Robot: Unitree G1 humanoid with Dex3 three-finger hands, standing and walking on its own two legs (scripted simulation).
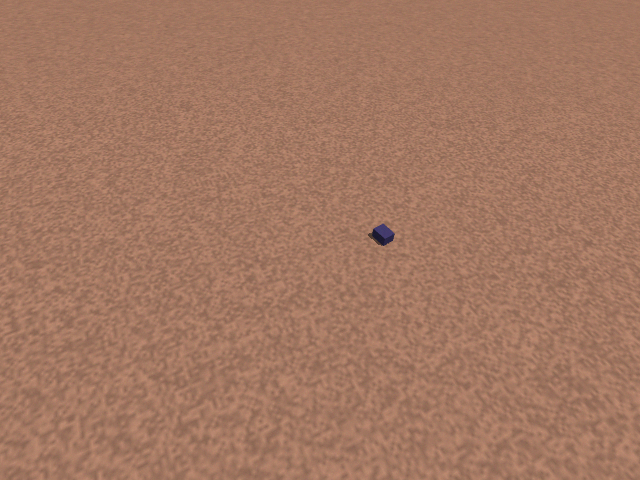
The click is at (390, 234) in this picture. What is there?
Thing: small box
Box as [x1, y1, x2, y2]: [372, 224, 394, 245]
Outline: 381,224 373,229 372,235 383,245 392,240 394,233 385,225
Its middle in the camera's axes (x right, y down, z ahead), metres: +0.29 -0.05 +1.72
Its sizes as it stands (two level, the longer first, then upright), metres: 0.075 0.058 0.046
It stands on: the floor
